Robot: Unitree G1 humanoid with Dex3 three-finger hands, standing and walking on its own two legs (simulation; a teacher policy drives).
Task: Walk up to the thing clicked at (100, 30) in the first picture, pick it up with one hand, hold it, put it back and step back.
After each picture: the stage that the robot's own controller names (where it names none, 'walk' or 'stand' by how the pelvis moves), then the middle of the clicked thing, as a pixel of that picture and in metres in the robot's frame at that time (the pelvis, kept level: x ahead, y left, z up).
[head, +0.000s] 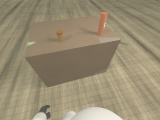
stand; (101, 24) +1.00 -0.09 +0.07
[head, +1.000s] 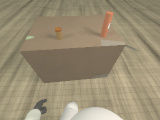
walk; (106, 25) +0.90 -0.10 +0.10
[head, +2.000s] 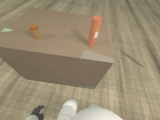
walk; (93, 33) +0.65 +0.05 +0.11
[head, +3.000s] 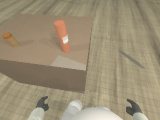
walk; (63, 38) +0.54 +0.25 +0.11
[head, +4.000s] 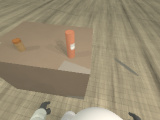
stand; (70, 45) +0.56 +0.20 +0.07
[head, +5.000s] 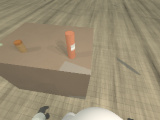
stand; (70, 46) +0.56 +0.19 +0.07
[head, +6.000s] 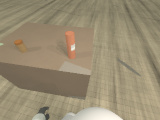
stand; (70, 46) +0.56 +0.19 +0.07
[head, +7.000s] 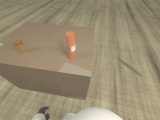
stand; (71, 47) +0.54 +0.19 +0.07
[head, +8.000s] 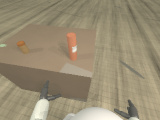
rise first; (72, 48) +0.54 +0.19 +0.07
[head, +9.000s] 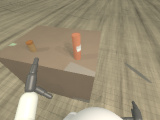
go down; (76, 47) +0.56 +0.18 +0.07
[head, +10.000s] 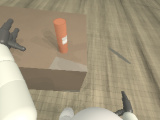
go down; (61, 38) +0.55 +0.18 +0.10
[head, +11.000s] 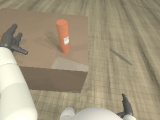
approach; (63, 39) +0.55 +0.18 +0.10
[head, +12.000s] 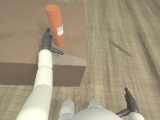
close in; (57, 29) +0.55 +0.19 +0.14
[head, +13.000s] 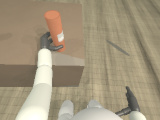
lift; (57, 35) +0.51 +0.17 +0.14
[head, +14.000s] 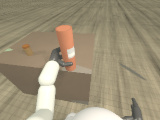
lift; (67, 51) +0.32 +0.14 +0.26
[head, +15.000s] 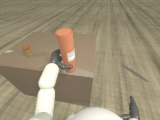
hold; (68, 54) +0.31 +0.14 +0.25
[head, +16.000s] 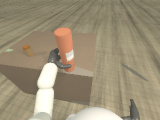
hold; (66, 53) +0.31 +0.14 +0.25
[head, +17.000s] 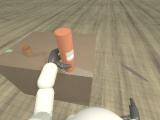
hold; (66, 53) +0.31 +0.14 +0.25
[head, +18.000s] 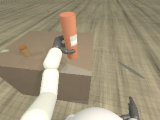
crouch; (70, 39) +0.39 +0.13 +0.29
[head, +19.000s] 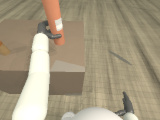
lower; (55, 24) +0.50 +0.17 +0.27
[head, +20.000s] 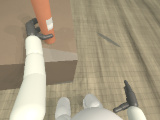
lower; (45, 22) +0.56 +0.17 +0.17
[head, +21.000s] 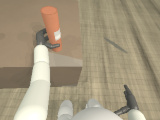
lower; (54, 33) +0.52 +0.17 +0.14
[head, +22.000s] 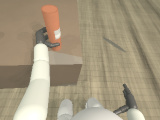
lower; (53, 32) +0.52 +0.17 +0.14
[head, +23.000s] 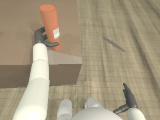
lower; (52, 31) +0.53 +0.17 +0.14
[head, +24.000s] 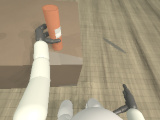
open; (54, 31) +0.54 +0.17 +0.14
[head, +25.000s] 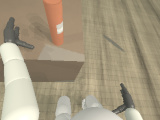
rise; (56, 25) +0.53 +0.16 +0.15
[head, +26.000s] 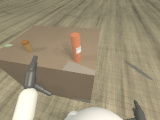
sink last; (76, 48) +0.51 +0.16 +0.11
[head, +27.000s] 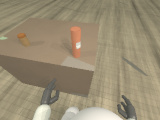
stand; (76, 43) +0.54 +0.15 +0.11
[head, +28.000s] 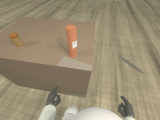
stand; (72, 43) +0.53 +0.16 +0.13
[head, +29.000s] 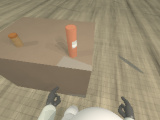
stand; (72, 43) +0.52 +0.16 +0.13
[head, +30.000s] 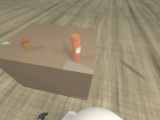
stand; (76, 49) +0.53 +0.15 +0.07
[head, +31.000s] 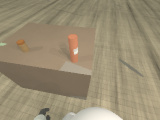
stand; (73, 49) +0.52 +0.16 +0.07
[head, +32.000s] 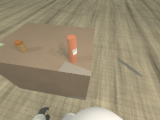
stand; (72, 50) +0.51 +0.17 +0.07
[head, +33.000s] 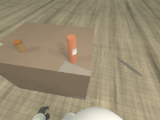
walk; (72, 50) +0.51 +0.17 +0.07
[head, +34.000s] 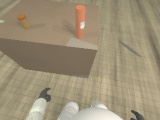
walk; (80, 24) +0.69 +0.14 +0.10
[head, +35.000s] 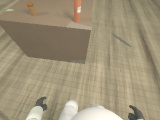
walk; (77, 9) +0.97 +0.22 +0.09
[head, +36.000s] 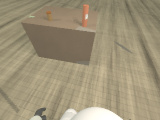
stand; (85, 16) +1.15 +0.16 +0.08
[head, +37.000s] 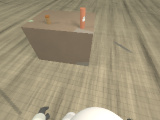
stand; (82, 18) +1.15 +0.16 +0.07
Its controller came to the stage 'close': yes
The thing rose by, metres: 0.21
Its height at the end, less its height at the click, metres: +0.00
